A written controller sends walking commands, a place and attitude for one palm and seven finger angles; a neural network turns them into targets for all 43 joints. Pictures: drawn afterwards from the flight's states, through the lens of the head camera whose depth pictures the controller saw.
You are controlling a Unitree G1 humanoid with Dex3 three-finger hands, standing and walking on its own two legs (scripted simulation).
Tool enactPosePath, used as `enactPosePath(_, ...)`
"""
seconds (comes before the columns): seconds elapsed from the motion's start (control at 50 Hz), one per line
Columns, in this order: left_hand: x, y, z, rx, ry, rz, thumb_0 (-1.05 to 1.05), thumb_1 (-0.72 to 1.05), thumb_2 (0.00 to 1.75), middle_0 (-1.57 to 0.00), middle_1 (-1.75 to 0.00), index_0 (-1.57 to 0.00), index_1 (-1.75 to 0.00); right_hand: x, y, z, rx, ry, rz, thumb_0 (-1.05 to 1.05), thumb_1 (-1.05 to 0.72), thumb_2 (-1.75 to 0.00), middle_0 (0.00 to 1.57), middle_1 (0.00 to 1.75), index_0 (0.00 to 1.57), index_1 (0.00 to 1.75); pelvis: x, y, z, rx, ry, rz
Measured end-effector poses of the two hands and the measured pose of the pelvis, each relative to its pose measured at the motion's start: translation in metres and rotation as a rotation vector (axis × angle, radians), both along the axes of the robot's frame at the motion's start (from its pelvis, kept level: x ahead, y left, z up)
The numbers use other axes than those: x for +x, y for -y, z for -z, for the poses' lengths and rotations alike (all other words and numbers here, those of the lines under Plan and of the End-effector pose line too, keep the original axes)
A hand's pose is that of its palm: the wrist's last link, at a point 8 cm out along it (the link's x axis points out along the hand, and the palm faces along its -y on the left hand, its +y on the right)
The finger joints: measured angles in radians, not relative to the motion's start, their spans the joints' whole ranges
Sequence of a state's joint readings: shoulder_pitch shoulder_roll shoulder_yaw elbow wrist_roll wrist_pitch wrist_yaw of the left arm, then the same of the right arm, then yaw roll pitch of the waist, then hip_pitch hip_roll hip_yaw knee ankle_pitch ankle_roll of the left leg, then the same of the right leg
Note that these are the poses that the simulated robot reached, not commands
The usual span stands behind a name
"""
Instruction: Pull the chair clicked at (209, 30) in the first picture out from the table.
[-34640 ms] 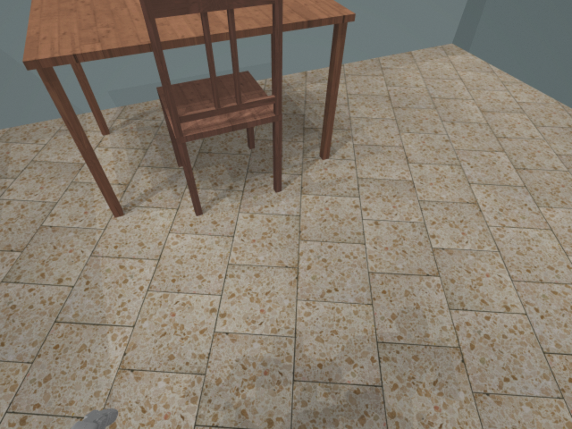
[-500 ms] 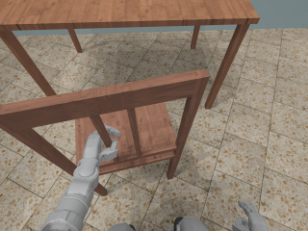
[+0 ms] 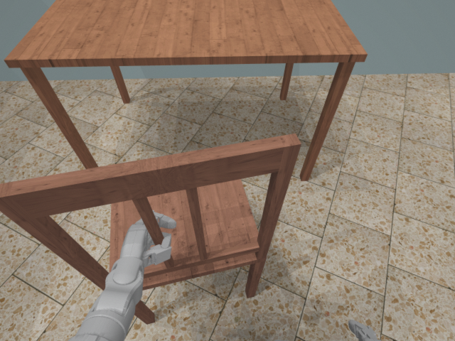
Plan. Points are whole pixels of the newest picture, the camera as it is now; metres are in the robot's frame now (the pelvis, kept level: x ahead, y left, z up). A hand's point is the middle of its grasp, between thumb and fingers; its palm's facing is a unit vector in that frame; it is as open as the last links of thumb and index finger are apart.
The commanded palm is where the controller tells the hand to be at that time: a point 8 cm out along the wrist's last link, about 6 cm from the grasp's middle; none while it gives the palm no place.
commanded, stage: stop walking, hand still on the chair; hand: left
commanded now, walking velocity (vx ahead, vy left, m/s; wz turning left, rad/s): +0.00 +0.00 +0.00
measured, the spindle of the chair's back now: (157, 236) +0.32 +0.16 -0.07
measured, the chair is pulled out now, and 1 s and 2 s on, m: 0.49 0.49 0.49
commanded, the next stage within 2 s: open the thumb and straighten the fingers in 0.64 s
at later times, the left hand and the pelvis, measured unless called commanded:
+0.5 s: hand (165, 245) +0.30 +0.14 -0.06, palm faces -0.03 -0.98 -0.19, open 5.3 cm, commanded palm +0.28 +0.19 -0.04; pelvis +0.04 +0.01 +0.01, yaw -1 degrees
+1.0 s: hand (162, 243) +0.30 +0.14 -0.06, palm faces -0.07 -0.98 -0.17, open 8.3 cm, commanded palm +0.28 +0.20 -0.04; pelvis +0.04 +0.01 -0.01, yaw +1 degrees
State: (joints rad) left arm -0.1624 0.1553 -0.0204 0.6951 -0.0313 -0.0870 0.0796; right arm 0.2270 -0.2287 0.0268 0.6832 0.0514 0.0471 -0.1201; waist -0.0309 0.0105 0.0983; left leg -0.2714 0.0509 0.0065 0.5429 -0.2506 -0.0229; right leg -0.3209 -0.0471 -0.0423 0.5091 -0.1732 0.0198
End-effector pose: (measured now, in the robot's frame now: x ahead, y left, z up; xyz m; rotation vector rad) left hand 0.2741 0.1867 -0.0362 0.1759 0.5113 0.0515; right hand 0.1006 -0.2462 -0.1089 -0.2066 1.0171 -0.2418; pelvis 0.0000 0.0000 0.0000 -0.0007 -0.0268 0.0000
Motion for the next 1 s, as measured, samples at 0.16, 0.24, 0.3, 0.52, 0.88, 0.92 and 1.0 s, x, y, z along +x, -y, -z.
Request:
enactPosePath(0.16, 0.004, -0.002, -0.001, 0.003, -0.020, 0.028, 0.03, 0.69, 0.82, -0.23, -1.17, -0.50, -1.45, 0.018, -0.008, -0.006, 0.000, 0.039, 0.008, 0.01, -0.90, -0.90, 0.20, 0.30, 0.20, 0.30, 0.019, -0.008, -0.004, 0.000, 0.004, 0.013)
enactPosePath(0.24, 0.007, -0.003, -0.001, 0.009, -0.029, 0.040, 0.03, 0.67, 0.82, -0.25, -1.20, -0.50, -1.45, 0.033, -0.015, -0.007, 0.013, 0.060, -0.001, 0.01, -0.90, -0.90, 0.20, 0.30, 0.20, 0.30, 0.028, -0.011, -0.006, 0.002, 0.002, 0.016)
enactPosePath(0.3, 0.008, -0.004, 0.000, 0.012, -0.032, 0.046, 0.03, 0.66, 0.83, -0.25, -1.22, -0.50, -1.45, 0.045, -0.019, -0.008, 0.023, 0.079, -0.012, 0.01, -0.90, -0.90, 0.20, 0.30, 0.20, 0.30, 0.033, -0.013, -0.006, 0.004, 0.002, 0.017)
enactPosePath(0.52, 0.008, -0.004, 0.000, 0.010, -0.035, 0.032, 0.03, 0.66, 0.84, -0.25, -1.23, -0.50, -1.45, 0.074, -0.022, -0.017, 0.029, 0.132, -0.042, 0.00, -0.90, -0.90, 0.20, 0.30, 0.20, 0.30, 0.039, -0.009, -0.007, 0.006, 0.000, 0.016)
enactPosePath(0.88, 0.012, -0.008, 0.002, -0.018, -0.023, 0.048, 0.02, 0.57, 0.78, -0.29, -1.29, -0.50, -1.45, 0.057, -0.001, -0.017, 0.031, 0.120, -0.033, 0.01, -0.90, -0.90, 0.20, 0.30, 0.20, 0.30, 0.039, -0.004, 0.000, 0.003, -0.066, -0.010)
enactPosePath(0.92, 0.013, -0.009, 0.002, -0.013, -0.018, 0.064, 0.02, 0.48, 0.72, -0.30, -1.30, -0.50, -1.45, 0.057, 0.002, -0.017, 0.025, 0.132, -0.043, 0.01, -0.90, -0.90, 0.20, 0.30, 0.20, 0.30, 0.039, -0.004, 0.003, -0.001, -0.083, -0.011)
enactPosePath(1.0, 0.015, -0.011, 0.003, -0.010, -0.017, 0.074, 0.01, 0.19, 0.57, -0.33, -1.30, -0.50, -1.44, 0.062, 0.007, -0.014, 0.014, 0.151, -0.061, 0.01, -0.90, -0.90, 0.20, 0.30, 0.20, 0.30, 0.042, -0.006, 0.009, -0.005, -0.121, -0.011)
